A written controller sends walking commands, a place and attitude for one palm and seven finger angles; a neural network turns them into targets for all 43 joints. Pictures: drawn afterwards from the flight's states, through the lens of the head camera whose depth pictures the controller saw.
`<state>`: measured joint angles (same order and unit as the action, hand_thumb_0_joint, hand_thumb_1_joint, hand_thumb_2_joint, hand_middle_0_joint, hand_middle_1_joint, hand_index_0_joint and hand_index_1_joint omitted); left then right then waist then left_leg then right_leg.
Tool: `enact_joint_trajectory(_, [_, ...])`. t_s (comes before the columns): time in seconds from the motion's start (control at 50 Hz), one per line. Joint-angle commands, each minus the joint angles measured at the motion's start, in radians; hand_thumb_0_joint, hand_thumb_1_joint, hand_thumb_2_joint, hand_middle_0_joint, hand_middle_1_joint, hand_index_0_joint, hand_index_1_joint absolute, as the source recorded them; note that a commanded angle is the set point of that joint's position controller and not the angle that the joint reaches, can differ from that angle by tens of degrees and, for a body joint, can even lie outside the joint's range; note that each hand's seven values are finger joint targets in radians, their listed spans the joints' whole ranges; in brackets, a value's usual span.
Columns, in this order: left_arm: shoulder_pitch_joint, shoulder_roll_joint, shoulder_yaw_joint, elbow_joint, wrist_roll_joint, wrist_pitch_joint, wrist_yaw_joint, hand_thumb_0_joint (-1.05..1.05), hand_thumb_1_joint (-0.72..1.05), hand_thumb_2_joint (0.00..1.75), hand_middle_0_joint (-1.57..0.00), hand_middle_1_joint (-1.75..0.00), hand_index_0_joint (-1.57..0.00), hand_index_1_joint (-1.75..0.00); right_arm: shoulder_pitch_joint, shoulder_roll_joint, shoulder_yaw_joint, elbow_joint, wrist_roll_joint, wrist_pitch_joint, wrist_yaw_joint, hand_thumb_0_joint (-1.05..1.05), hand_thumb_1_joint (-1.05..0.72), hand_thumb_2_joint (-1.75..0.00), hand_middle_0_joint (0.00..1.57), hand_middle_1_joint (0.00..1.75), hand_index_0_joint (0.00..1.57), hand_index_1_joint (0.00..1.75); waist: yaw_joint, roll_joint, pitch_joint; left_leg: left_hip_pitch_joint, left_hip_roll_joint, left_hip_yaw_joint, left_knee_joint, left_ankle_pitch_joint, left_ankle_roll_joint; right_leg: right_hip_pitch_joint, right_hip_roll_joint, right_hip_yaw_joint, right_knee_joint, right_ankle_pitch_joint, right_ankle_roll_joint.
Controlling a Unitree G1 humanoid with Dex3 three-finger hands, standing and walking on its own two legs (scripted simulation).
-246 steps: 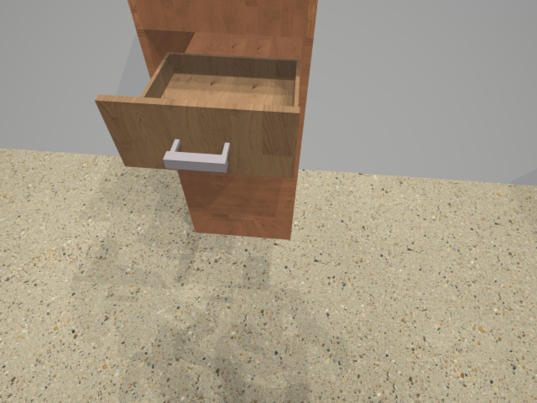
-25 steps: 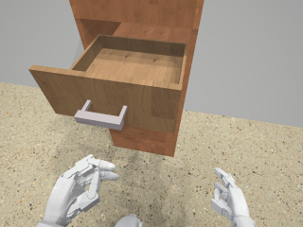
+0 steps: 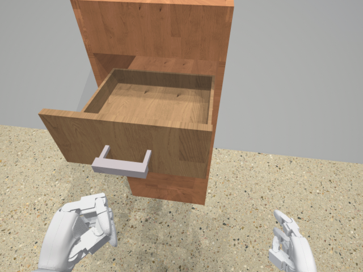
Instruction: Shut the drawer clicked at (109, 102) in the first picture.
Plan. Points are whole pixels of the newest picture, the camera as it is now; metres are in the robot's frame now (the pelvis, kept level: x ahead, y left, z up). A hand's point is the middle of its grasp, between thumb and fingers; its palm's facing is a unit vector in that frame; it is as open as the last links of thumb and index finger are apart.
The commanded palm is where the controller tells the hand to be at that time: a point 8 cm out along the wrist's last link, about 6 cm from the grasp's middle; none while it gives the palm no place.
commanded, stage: raise the hand and make a fist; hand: left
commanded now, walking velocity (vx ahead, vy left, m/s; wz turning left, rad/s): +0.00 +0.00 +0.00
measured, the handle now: (123, 159) +0.35 +0.16 +0.08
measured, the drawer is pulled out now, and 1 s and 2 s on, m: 0.30 0.30 0.30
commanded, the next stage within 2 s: bring the fist close to the handle in 0.72 s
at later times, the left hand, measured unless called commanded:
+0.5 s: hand (98, 216) +0.17 +0.14 +0.16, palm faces -0.04 -0.99 -0.13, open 3.3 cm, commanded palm +0.12 +0.19 +0.18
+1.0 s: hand (96, 218) +0.17 +0.15 +0.15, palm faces -0.02 -0.99 -0.10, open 3.3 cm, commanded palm +0.14 +0.20 +0.16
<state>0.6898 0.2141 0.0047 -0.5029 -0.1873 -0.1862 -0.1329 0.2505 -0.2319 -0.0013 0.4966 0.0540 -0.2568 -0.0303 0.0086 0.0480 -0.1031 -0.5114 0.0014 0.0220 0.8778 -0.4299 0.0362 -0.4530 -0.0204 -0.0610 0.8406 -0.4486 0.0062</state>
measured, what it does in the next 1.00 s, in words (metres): stands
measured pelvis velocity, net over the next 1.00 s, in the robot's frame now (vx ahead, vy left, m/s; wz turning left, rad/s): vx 0.01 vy -0.03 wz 0.01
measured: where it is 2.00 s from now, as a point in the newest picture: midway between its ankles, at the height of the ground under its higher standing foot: outside the picture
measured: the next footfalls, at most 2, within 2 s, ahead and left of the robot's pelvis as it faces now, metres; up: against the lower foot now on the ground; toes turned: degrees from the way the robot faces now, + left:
none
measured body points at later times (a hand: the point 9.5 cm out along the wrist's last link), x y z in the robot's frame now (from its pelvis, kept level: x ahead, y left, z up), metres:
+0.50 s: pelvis +0.01 -0.02 +0.02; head -0.02 -0.04 +0.47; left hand +0.17 +0.19 +0.17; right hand +0.22 -0.22 -0.03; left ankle +0.02 +0.09 -0.70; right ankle -0.01 -0.12 -0.70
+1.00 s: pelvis +0.01 -0.03 +0.02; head -0.02 -0.06 +0.47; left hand +0.17 +0.20 +0.16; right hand +0.21 -0.25 -0.02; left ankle +0.02 +0.09 -0.70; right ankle -0.01 -0.12 -0.70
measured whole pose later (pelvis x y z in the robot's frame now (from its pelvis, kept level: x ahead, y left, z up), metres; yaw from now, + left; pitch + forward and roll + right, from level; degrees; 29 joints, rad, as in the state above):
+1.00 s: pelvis +0.01 -0.03 +0.02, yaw +1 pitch -1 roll -1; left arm 0.55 0.26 0.19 -0.39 -0.31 -0.05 -0.30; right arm 0.23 -0.25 0.05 0.60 0.07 -0.39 -0.06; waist 0.05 0.07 -0.08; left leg -0.31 0.02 -0.01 0.68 -0.35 -0.01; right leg -0.25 0.01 -0.09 0.65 -0.38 -0.03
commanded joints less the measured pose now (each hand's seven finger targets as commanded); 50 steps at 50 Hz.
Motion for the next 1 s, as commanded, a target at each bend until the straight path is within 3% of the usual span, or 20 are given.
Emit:
enact_joint_trajectory(0.0, [-0.037, 0.046, 0.025, -0.265, -0.015, -0.017, -0.015, 0.00, 0.90, 0.90, -1.40, -1.60, -1.40, -1.60, -0.112, -0.097, -0.011, -0.180, 0.001, -0.057, -0.003, 0.00, -0.90, -0.90, 0.20, 0.30, 0.20, 0.30, 0.008, -0.012, -0.014, 0.119, 0.024, -0.066, -0.208, 0.197, -0.004, 0.001, 0.024, -0.036, -0.155, 0.177, -0.020])
enact_joint_trajectory(0.1, [-0.058, 0.073, 0.054, -0.315, -0.015, 0.044, -0.032, 0.00, 0.90, 0.90, -1.40, -1.60, -1.40, -1.60, -0.120, -0.092, 0.003, -0.182, 0.005, -0.055, -0.004, 0.00, -0.90, -0.90, 0.20, 0.30, 0.20, 0.30, 0.020, -0.012, -0.034, 0.170, 0.024, -0.066, -0.233, 0.238, -0.004, 0.049, 0.025, -0.037, -0.179, 0.226, -0.020])
enact_joint_trajectory(0.2, [-0.101, 0.097, 0.103, -0.314, -0.038, 0.093, -0.048, 0.00, 0.90, 0.90, -1.40, -1.60, -1.40, -1.60, -0.137, -0.089, 0.017, -0.167, 0.009, -0.057, -0.012, 0.00, -0.90, -0.90, 0.20, 0.30, 0.20, 0.30, 0.024, -0.036, -0.008, 0.192, 0.022, -0.065, -0.257, 0.240, -0.005, 0.078, 0.027, -0.039, -0.214, 0.247, -0.017])
enact_joint_trajectory(0.26, [-0.139, 0.127, 0.138, -0.331, -0.054, 0.115, -0.060, 0.00, 0.90, 0.90, -1.40, -1.60, -1.40, -1.60, -0.157, -0.092, 0.024, -0.161, 0.015, -0.072, -0.017, 0.00, -0.90, -0.90, 0.20, 0.30, 0.20, 0.30, 0.032, -0.002, -0.004, 0.212, 0.018, -0.061, -0.268, 0.237, -0.006, 0.100, 0.026, -0.031, -0.238, 0.250, -0.019])
enact_joint_trajectory(0.32, [-0.121, 0.116, 0.149, -0.312, -0.073, 0.137, -0.078, 0.00, 0.90, 0.90, -1.40, -1.60, -1.40, -1.60, -0.157, -0.089, 0.027, -0.154, 0.018, -0.090, -0.019, 0.00, -0.90, -0.90, 0.20, 0.30, 0.20, 0.30, 0.037, -0.027, -0.018, 0.231, 0.015, -0.058, -0.277, 0.253, -0.004, 0.118, 0.024, -0.031, -0.252, 0.280, -0.016])
enact_joint_trajectory(0.36, [-0.098, 0.133, 0.189, -0.248, -0.087, 0.161, -0.092, 0.00, 0.90, 0.90, -1.40, -1.60, -1.40, -1.60, -0.171, -0.091, 0.023, -0.144, 0.024, -0.093, -0.022, 0.00, -0.90, -0.90, 0.20, 0.30, 0.20, 0.30, 0.044, -0.072, -0.001, 0.220, 0.012, -0.054, -0.276, 0.258, -0.005, 0.128, 0.029, -0.023, -0.270, 0.300, -0.014])
enact_joint_trajectory(0.4, [-0.131, 0.130, 0.189, -0.244, -0.099, 0.167, -0.106, 0.00, 0.90, 0.90, -1.40, -1.60, -1.40, -1.60, -0.169, -0.094, 0.024, -0.143, 0.025, -0.096, -0.029, 0.00, -0.90, -0.90, 0.20, 0.30, 0.20, 0.30, 0.040, -0.072, 0.019, 0.216, 0.007, -0.048, -0.283, 0.243, -0.002, 0.121, 0.024, -0.016, -0.286, 0.286, -0.009])
enact_joint_trajectory(0.42, [-0.135, 0.146, 0.214, -0.242, -0.103, 0.168, -0.107, 0.00, 0.90, 0.90, -1.40, -1.60, -1.40, -1.60, -0.168, -0.095, 0.022, -0.140, 0.025, -0.100, -0.032, 0.00, -0.90, -0.90, 0.20, 0.30, 0.20, 0.30, 0.042, -0.078, 0.008, 0.222, 0.006, -0.046, -0.283, 0.243, -0.002, 0.126, 0.024, -0.013, -0.291, 0.284, -0.008])
enact_joint_trajectory(0.46, [-0.139, 0.151, 0.219, -0.254, -0.106, 0.158, -0.110, 0.00, 0.90, 0.90, -1.40, -1.60, -1.40, -1.60, -0.176, -0.095, 0.023, -0.137, 0.026, -0.112, -0.031, 0.00, -0.90, -0.90, 0.20, 0.30, 0.20, 0.30, 0.043, -0.027, 0.007, 0.230, 0.001, -0.043, -0.280, 0.245, -0.003, 0.134, 0.023, -0.006, -0.297, 0.280, -0.012])
enact_joint_trajectory(0.52, [-0.130, 0.163, 0.240, -0.270, -0.114, 0.126, -0.112, 0.00, 0.90, 0.90, -1.40, -1.60, -1.40, -1.60, -0.165, -0.094, 0.020, -0.131, 0.024, -0.134, -0.030, 0.00, -0.90, -0.90, 0.20, 0.30, 0.20, 0.30, 0.047, -0.019, -0.018, 0.246, 0.000, -0.041, -0.278, 0.261, -0.002, 0.143, 0.021, -0.004, -0.300, 0.299, -0.011])
enact_joint_trajectory(0.56, [-0.124, 0.196, 0.284, -0.243, -0.121, 0.110, -0.113, 0.00, 0.90, 0.90, -1.40, -1.60, -1.40, -1.60, -0.175, -0.095, 0.016, -0.120, 0.027, -0.147, -0.032, 0.00, -0.90, -0.90, 0.20, 0.30, 0.20, 0.30, 0.051, -0.026, 0.002, 0.232, -0.001, -0.039, -0.268, 0.257, -0.004, 0.144, 0.023, 0.012, -0.316, 0.297, -0.011])
enact_joint_trajectory(0.6, [-0.137, 0.189, 0.287, -0.210, -0.126, 0.095, -0.124, 0.00, 0.90, 0.90, -1.40, -1.60, -1.40, -1.60, -0.162, -0.099, 0.013, -0.108, 0.028, -0.154, -0.036, 0.00, -0.90, -0.90, 0.20, 0.30, 0.20, 0.30, 0.044, -0.038, 0.014, 0.237, 0.001, -0.037, -0.274, 0.252, -0.003, 0.134, 0.023, 0.012, -0.323, 0.291, -0.009])
enact_joint_trajectory(0.64, [-0.160, 0.173, 0.266, -0.209, -0.138, 0.088, -0.137, 0.00, 0.90, 0.90, -1.40, -1.60, -1.40, -1.60, -0.166, -0.102, 0.016, -0.107, 0.028, -0.169, -0.038, 0.00, -0.90, -0.90, 0.20, 0.30, 0.20, 0.30, 0.041, -0.007, 0.024, 0.239, -0.003, -0.038, -0.274, 0.239, -0.003, 0.127, 0.019, 0.023, -0.331, 0.281, -0.007])
enact_joint_trajectory(0.72, [-0.168, 0.174, 0.266, -0.174, -0.140, 0.090, -0.154, 0.00, 0.90, 0.90, -1.40, -1.60, -1.40, -1.60, -0.168, -0.107, 0.014, -0.097, 0.029, -0.188, -0.042, 0.00, -0.90, -0.90, 0.20, 0.30, 0.20, 0.30, 0.041, -0.033, 0.029, 0.240, -0.004, -0.039, -0.278, 0.232, -0.001, 0.127, 0.018, 0.034, -0.346, 0.265, -0.003])
enact_joint_trajectory(0.78, [-0.192, 0.208, 0.309, -0.152, -0.141, 0.091, -0.161, 0.00, 0.90, 0.90, -1.40, -1.60, -1.40, -1.60, -0.169, -0.109, 0.012, -0.086, 0.030, -0.194, -0.048, 0.00, -0.90, -0.90, 0.20, 0.30, 0.20, 0.30, 0.044, -0.047, 0.025, 0.245, -0.003, -0.036, -0.279, 0.232, -0.002, 0.134, 0.015, 0.048, -0.362, 0.248, -0.002])
enact_joint_trajectory(0.84, [-0.180, 0.179, 0.300, -0.104, -0.152, 0.093, -0.172, 0.00, 0.90, 0.90, -1.40, -1.60, -1.40, -1.60, -0.171, -0.109, 0.012, -0.077, 0.026, -0.194, -0.048, 0.00, -0.90, -0.90, 0.20, 0.30, 0.20, 0.30, 0.044, -0.069, 0.026, 0.240, -0.005, -0.035, -0.280, 0.244, -0.003, 0.137, 0.016, 0.043, -0.355, 0.282, 0.004])
enact_joint_trajectory(0.9, [-0.204, 0.150, 0.260, -0.088, -0.149, 0.082, -0.179, 0.00, 0.90, 0.90, -1.40, -1.60, -1.40, -1.60, -0.165, -0.114, 0.009, -0.070, 0.023, -0.196, -0.045, 0.00, -0.90, -0.90, 0.20, 0.30, 0.20, 0.30, 0.035, -0.048, 0.028, 0.250, -0.006, -0.033, -0.278, 0.250, -0.001, 0.127, 0.018, 0.038, -0.349, 0.294, 0.002])
enact_joint_trajectory(0.98, [-0.255, 0.160, 0.246, -0.079, -0.125, 0.057, -0.162, 0.00, 0.90, 0.90, -1.40, -1.60, -1.40, -1.60, -0.157, -0.118, 0.006, -0.062, 0.013, -0.193, -0.042, 0.00, -0.90, -0.90, 0.20, 0.30, 0.20, 0.30, 0.027, -0.040, 0.034, 0.234, -0.009, -0.034, -0.277, 0.224, -0.002, 0.109, 0.015, 0.041, -0.348, 0.236, -0.001])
